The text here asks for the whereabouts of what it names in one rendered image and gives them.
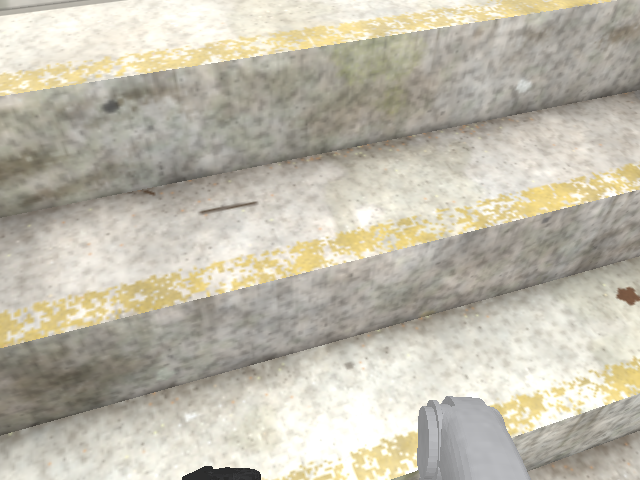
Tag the right robot thigh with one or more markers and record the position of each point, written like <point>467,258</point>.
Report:
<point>464,439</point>

